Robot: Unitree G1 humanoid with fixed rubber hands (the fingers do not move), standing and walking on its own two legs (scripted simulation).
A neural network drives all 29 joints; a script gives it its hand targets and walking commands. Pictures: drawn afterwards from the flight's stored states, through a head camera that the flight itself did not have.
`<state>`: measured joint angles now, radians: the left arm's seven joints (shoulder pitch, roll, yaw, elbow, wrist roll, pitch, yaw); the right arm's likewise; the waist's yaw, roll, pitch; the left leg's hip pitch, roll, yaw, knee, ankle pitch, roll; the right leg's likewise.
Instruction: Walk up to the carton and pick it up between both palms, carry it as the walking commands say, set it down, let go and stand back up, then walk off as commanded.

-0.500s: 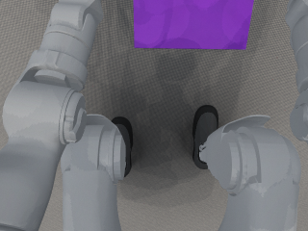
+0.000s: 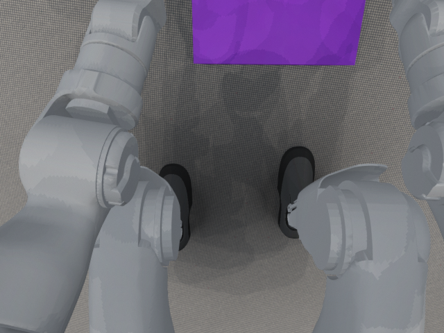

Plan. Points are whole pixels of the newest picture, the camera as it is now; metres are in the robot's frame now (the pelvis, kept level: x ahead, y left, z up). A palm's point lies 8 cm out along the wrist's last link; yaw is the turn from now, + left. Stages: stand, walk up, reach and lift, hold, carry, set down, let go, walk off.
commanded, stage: reach and lift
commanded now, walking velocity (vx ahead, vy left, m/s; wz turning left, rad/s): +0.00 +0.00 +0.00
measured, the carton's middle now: out of the picture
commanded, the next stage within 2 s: none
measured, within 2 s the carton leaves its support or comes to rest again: leaves its support in 0.76 s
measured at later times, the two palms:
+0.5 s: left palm out of the picture +0.57 +0.08 -0.20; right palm out of the picture +0.54 -0.24 -0.21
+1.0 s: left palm out of the picture +0.57 +0.07 -0.15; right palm out of the picture +0.54 -0.24 -0.15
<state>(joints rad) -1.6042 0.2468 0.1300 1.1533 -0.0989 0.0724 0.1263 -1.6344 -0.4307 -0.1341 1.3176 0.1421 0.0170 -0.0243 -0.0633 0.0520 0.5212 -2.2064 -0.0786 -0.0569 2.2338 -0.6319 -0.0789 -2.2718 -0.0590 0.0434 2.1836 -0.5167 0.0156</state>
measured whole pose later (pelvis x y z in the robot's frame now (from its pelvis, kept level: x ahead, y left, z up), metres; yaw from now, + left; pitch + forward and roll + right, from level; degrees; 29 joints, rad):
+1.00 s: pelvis +0.00 +0.00 +0.00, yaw +0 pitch +35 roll +0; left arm -1.51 0.20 0.26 1.01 -0.03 0.20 0.16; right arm -1.54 -0.38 -0.18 1.10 0.07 0.22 -0.01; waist -0.09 0.07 0.39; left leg -2.22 -0.12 -0.07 2.24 -0.63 -0.09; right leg -2.28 -0.03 0.06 2.19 -0.52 0.04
